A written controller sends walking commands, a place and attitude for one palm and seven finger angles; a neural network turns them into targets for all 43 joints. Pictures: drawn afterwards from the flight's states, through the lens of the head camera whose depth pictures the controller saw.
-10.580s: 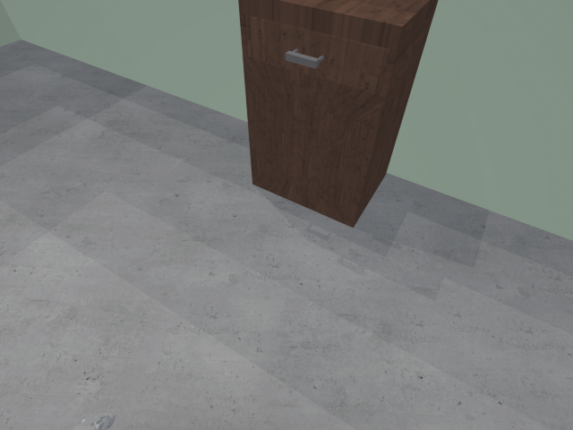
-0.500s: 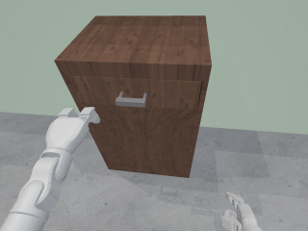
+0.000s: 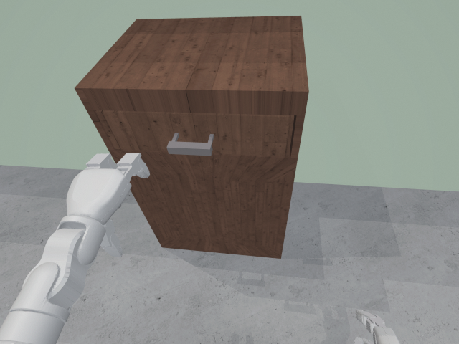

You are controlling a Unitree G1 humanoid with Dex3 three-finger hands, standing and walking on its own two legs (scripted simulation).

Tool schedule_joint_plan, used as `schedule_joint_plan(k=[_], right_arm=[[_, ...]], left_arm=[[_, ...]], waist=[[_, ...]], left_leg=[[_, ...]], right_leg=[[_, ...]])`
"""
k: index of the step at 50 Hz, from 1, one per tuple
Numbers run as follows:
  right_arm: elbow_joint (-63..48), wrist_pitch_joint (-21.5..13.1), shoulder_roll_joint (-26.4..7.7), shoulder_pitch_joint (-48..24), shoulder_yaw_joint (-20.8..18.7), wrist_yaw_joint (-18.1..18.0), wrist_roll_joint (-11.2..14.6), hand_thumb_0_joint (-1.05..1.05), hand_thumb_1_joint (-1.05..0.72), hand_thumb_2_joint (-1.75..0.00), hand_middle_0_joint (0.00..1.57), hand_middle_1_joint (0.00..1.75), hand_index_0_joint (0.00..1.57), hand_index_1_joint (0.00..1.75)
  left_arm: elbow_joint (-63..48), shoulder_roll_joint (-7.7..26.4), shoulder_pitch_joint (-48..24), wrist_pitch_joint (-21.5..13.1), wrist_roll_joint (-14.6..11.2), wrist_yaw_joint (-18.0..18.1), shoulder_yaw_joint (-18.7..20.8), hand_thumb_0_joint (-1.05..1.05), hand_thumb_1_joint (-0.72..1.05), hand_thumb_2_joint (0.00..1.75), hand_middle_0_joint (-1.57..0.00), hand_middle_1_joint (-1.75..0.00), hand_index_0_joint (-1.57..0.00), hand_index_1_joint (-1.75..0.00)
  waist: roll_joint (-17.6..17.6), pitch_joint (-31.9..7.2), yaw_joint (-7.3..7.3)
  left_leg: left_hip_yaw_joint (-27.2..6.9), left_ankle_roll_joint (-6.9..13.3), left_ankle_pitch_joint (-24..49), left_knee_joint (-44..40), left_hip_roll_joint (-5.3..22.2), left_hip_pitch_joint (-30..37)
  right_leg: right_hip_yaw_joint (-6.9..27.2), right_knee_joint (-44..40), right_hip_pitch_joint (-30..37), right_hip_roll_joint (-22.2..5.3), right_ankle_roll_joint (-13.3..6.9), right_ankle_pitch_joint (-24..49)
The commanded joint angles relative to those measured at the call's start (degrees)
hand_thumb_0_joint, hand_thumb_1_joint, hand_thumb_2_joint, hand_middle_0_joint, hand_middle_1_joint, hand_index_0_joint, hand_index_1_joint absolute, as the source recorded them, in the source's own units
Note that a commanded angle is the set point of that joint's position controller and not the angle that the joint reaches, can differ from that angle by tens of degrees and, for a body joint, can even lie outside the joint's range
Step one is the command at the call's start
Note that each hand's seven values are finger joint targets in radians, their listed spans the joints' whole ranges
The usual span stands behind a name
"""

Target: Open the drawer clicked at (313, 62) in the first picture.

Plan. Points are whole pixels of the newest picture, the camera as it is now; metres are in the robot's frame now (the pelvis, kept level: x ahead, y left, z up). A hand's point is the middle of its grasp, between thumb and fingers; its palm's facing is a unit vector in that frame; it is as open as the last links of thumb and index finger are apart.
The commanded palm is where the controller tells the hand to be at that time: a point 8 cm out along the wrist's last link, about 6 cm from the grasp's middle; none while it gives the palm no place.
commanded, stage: move the hooked fingers above the handle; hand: left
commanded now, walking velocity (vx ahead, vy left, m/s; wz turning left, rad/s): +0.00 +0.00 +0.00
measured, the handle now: (191, 142) +0.59 +0.19 -0.02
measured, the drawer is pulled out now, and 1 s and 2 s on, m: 0.00 0.00 0.00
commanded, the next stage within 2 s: none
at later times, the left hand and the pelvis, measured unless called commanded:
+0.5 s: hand (143, 180) +0.38 +0.22 +0.07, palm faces +0.02 -0.07 -1.00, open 13.8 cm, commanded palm +0.35 +0.23 +0.13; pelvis +0.01 +0.00 +0.00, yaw +0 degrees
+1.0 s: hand (163, 161) +0.45 +0.20 +0.06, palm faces -0.02 -0.04 -1.00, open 13.8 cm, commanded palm +0.43 +0.21 +0.11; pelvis +0.02 +0.00 -0.01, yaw -1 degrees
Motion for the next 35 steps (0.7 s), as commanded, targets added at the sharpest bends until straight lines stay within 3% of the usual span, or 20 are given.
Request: schedule_joint_plan(k=[1,5,7,8,10,12,13,18,19,21,24,27,28,32,35], right_arm=[[-9.4,-2.7,-5.9,-8.3,-1.4,-0.1,0.4,0.00,-0.90,-0.90,0.20,0.30,0.20,0.30],[-9.2,-2.4,-5.9,-7.8,-0.8,-0.9,0.3,0.00,-0.90,-0.90,0.20,0.30,0.20,0.30],[-8.7,-2.6,-5.9,-7.4,-0.6,-1.3,0.2,0.00,-0.90,-0.90,0.20,0.30,0.20,0.30],[-8.5,-2.8,-5.7,-6.7,-0.7,-1.4,0.1,0.00,-0.90,-0.90,0.20,0.30,0.20,0.30],[-8.5,-3.0,-5.5,-6.1,-1.1,-1.6,0.0,0.00,-0.90,-0.90,0.20,0.30,0.20,0.30],[-7.9,-3.1,-5.5,-5.3,-1.2,-1.7,-0.1,0.00,-0.90,-0.90,0.20,0.30,0.20,0.30],[-7.6,-3.2,-5.4,-4.9,-1.3,-1.7,0.0,0.00,-0.90,-0.90,0.20,0.30,0.20,0.30],[-6.7,-2.7,-5.8,-2.9,-1.8,-1.2,0.1,0.00,-0.90,-0.90,0.20,0.30,0.20,0.30],[-7.0,-2.5,-5.9,-2.9,-2.1,-1.0,0.0,0.00,-0.90,-0.90,0.20,0.30,0.20,0.30],[-7.4,-2.2,-6.1,-2.4,-2.4,-0.7,-0.1,0.00,-0.90,-0.90,0.20,0.30,0.20,0.30],[-7.5,-1.5,-6.4,-1.8,-2.4,-0.6,0.2,0.00,-0.90,-0.90,0.20,0.30,0.20,0.30],[-7.3,-1.0,-6.8,-0.9,-2.6,-0.7,0.3,0.00,-0.90,-0.90,0.20,0.30,0.20,0.30],[-7.5,-1.1,-6.6,-0.6,-2.8,-0.7,0.3,0.00,-0.90,-0.90,0.20,0.30,0.20,0.30],[-6.7,-1.1,-6.8,1.4,-3.5,-0.9,0.2,0.00,-0.90,-0.90,0.20,0.30,0.20,0.30],[-5.7,-1.0,-6.8,2.8,-3.8,-1.0,0.3,0.00,-0.90,-0.90,0.20,0.30,0.20,0.30]], left_arm=[[-9.5,11.2,-14.7,2.0,-0.6,1.0,6.7,0.00,-0.50,0.30,-0.30,-1.20,-0.30,-1.20],[-6.3,12.1,-17.7,2.1,-0.5,-1.1,6.1,0.00,-0.50,0.30,-0.30,-1.20,-0.30,-1.20],[-4.8,12.9,-22.5,0.9,0.0,-1.4,5.8,0.00,-0.50,0.30,-0.30,-1.20,-0.30,-1.20],[-4.7,11.5,-25.2,0.1,0.1,-1.3,4.5,0.00,-0.50,0.30,-0.30,-1.20,-0.30,-1.20],[-4.5,12.2,-26.9,-1.4,0.4,-0.8,5.1,0.00,-0.50,0.30,-0.30,-1.20,-0.30,-1.20],[-2.4,13.0,-28.6,-2.2,0.6,-0.1,6.0,0.00,-0.50,0.30,-0.30,-1.20,-0.30,-1.20],[-1.2,11.7,-30.1,-2.4,0.6,0.3,4.8,0.00,-0.50,0.30,-0.30,-1.20,-0.30,-1.20],[4.7,11.3,-33.4,-1.0,1.9,1.8,4.5,0.00,-0.50,0.30,-0.30,-1.20,-0.30,-1.20],[4.1,11.3,-33.3,-0.7,2.1,2.0,4.5,0.00,-0.50,0.30,-0.30,-1.20,-0.30,-1.20],[4.5,11.6,-32.5,0.0,2.2,2.0,5.1,0.00,-0.50,0.30,-0.30,-1.20,-0.30,-1.20],[6.3,9.8,-32.0,1.0,2.0,1.5,3.4,0.00,-0.50,0.30,-0.30,-1.20,-0.30,-1.20],[7.9,12.1,-33.1,1.0,2.4,1.2,5.0,0.00,-0.50,0.30,-0.30,-1.20,-0.30,-1.20],[7.2,10.6,-34.3,0.7,2.3,1.2,3.6,0.00,-0.50,0.30,-0.30,-1.20,-0.30,-1.20],[8.0,13.0,-38.8,-0.8,3.0,2.3,5.3,0.00,-0.50,0.30,-0.30,-1.20,-0.30,-1.20],[11.4,11.6,-41.8,-1.1,3.3,3.5,4.2,0.00,-0.50,0.30,-0.30,-1.20,-0.30,-1.20]], waist=[[-3.4,-12.5,0.02],[-6.5,-10.1,-0.63],[-5.0,-9.9,-1.16],[-4.8,-10.8,-1.58],[-3.5,-13.4,-1.27],[-3.1,-14.2,-1.33],[-2.8,-13.8,-1.77],[-4.1,-16.3,-1.99],[-2.7,-17.9,-1.54],[-3.5,-20.1,-1.22],[-4.8,-18.7,-1.87],[-6.0,-18.8,-1.94],[-5.4,-18.8,-2.36],[-3.4,-21.1,-2.91],[-3.1,-20.4,-4.00]], left_leg=[[0.6,2.4,8.1,-1.9,-3.7,9.5],[0.8,2.7,5.9,-2.1,-3.7,8.6],[0.9,2.7,4.5,-1.8,-3.8,8.6],[0.6,2.8,5.0,-1.5,-3.8,9.2],[0.5,2.9,6.4,-0.7,-3.9,10.3],[0.5,2.8,6.9,-0.1,-3.9,9.8],[0.4,2.8,7.2,0.1,-3.9,9.5],[0.5,2.6,9.7,1.5,-3.7,8.3],[0.6,2.6,11.3,1.9,-3.7,8.7],[0.5,2.7,13.7,2.4,-3.8,8.6],[0.9,2.9,13.6,2.9,-3.7,7.4],[0.8,3.0,13.7,3.1,-3.6,6.3],[0.7,3.1,13.8,3.4,-3.5,6.5],[0.6,3.1,14.0,4.7,-3.5,7.2],[0.5,3.0,14.0,5.6,-3.4,6.9]], right_leg=[[0.3,-4.9,-0.4,2.7,-1.1,11.8],[0.4,-5.5,-1.7,2.5,-0.7,10.6],[0.7,-5.8,-2.8,2.5,-0.8,8.6],[0.4,-5.3,-3.2,2.5,-0.9,9.1],[0.5,-4.5,-3.0,2.6,-1.1,10.4],[0.7,-4.2,-3.1,2.6,-1.2,10.8],[0.4,-3.7,-3.8,2.7,-1.2,11.3],[0.1,-1.9,-3.9,3.0,-1.5,14.1],[0.2,-1.3,-3.4,3.0,-1.7,15.7],[0.2,-0.6,-1.6,3.1,-1.8,18.5],[0.2,-0.1,-2.7,3.1,-1.5,19.9],[0.2,0.5,-2.7,3.1,-1.5,20.0],[0.2,0.7,-3.3,3.1,-1.5,20.0],[0.5,1.5,-4.8,3.4,-1.7,19.1],[0.2,2.2,-7.2,3.6,-1.8,18.7]])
